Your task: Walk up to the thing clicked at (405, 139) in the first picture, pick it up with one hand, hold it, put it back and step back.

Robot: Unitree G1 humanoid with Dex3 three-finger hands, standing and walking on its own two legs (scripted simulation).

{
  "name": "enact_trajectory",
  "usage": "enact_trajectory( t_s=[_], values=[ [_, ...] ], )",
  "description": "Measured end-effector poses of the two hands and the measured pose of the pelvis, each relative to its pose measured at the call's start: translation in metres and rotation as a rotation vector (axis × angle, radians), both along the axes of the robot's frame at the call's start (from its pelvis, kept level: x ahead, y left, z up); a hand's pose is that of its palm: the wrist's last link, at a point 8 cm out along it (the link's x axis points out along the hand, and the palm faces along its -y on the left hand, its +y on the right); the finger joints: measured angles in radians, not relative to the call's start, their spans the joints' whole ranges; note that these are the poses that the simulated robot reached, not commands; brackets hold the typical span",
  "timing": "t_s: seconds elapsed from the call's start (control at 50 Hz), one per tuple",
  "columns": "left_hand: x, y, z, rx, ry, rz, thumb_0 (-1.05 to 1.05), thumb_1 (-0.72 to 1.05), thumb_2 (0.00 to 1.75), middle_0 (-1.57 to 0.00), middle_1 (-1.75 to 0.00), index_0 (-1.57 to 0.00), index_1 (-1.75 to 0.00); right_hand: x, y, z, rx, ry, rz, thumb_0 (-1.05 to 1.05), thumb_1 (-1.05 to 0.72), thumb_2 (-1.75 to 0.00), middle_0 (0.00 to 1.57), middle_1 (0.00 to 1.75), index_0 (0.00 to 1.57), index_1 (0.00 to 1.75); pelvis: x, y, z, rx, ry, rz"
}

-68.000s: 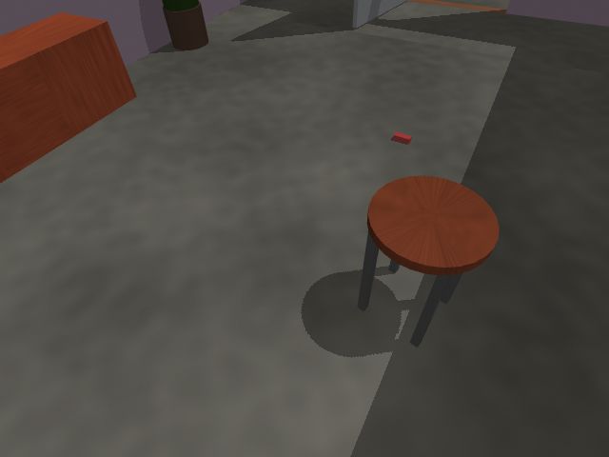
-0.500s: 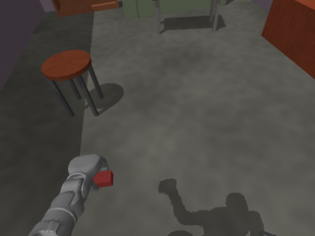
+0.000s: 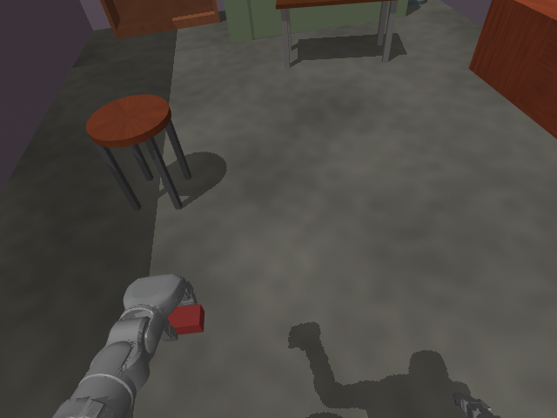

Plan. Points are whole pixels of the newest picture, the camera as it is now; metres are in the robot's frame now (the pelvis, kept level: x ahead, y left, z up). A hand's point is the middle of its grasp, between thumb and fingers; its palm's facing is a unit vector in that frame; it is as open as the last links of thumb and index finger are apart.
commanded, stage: hold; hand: left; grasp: from above
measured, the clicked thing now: (175, 321) +0.32 +0.22 -0.08
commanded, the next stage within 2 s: crouch in 0.90 s
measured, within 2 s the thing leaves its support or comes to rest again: neither
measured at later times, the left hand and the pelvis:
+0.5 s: hand (163, 320) +0.30 +0.22 -0.03, palm faces -0.44 -0.06 -0.90, open 6.8 cm; pelvis +0.00 +0.00 +0.00, yaw +0 degrees
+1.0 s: hand (166, 319) +0.30 +0.22 -0.04, palm faces -0.44 -0.06 -0.90, open 6.8 cm; pelvis +0.00 +0.00 +0.01, yaw +0 degrees
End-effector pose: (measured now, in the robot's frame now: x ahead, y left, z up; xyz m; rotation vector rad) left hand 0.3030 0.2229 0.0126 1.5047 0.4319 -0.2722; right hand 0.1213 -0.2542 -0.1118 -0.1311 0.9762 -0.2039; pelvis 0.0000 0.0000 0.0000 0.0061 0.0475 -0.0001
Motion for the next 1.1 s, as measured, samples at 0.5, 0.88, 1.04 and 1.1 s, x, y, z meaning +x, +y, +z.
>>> enact_trajectory(
  t_s=[0.5,0.88,1.04,1.1],
  values=[
    [-0.003,-0.002,0.012,-0.008,0.005,-0.010,-0.02,0.45,0.14,-1.02,-0.13,-1.03,-0.13,0.015,0.006,0.008,0.011,-0.045,0.013,0.01,-0.90,-0.90,0.20,0.30,0.20,0.30,0.001,0.000,0.004,0.002,-0.021,-0.005],
    [0.000,-0.004,0.011,-0.005,0.002,-0.007,-0.02,0.44,0.16,-1.01,-0.14,-1.02,-0.15,0.013,0.003,0.006,0.011,-0.027,0.004,0.01,-0.90,-0.90,0.20,0.30,0.20,0.30,0.003,-0.001,0.005,0.001,-0.022,-0.004],
    [-0.002,-0.006,0.010,-0.010,0.005,-0.011,-0.02,0.44,0.16,-1.01,-0.14,-1.01,-0.15,0.013,0.001,0.007,0.010,-0.025,0.006,0.01,-0.90,-0.90,0.20,0.30,0.20,0.30,0.004,-0.002,0.005,0.001,-0.023,-0.002],
    [-0.003,-0.007,0.008,-0.010,0.002,-0.010,-0.02,0.45,0.15,-1.01,-0.13,-1.02,-0.14,0.013,0.001,0.007,0.009,-0.024,0.007,0.01,-0.90,-0.90,0.20,0.30,0.20,0.30,0.004,-0.002,0.005,0.001,-0.023,-0.001]
  ],
)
